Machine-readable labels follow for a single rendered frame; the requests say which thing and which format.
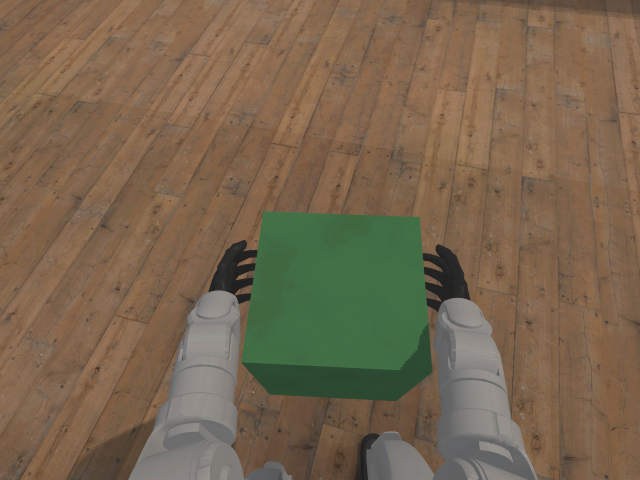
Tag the left robot hand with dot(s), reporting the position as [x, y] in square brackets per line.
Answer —
[227, 272]

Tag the right robot foot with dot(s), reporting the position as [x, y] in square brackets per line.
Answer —
[366, 444]

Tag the left robot forearm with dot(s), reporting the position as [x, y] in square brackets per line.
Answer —
[200, 403]

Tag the right robot shin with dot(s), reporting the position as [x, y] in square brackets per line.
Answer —
[388, 436]

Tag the left robot upper arm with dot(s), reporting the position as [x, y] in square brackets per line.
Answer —
[207, 459]

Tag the carton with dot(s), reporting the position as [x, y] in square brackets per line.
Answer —
[338, 307]

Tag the right robot forearm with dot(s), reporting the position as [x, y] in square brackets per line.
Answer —
[475, 415]

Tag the right robot upper arm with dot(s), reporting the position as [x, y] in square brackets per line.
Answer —
[467, 468]

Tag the right robot hand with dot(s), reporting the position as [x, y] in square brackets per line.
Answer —
[452, 277]

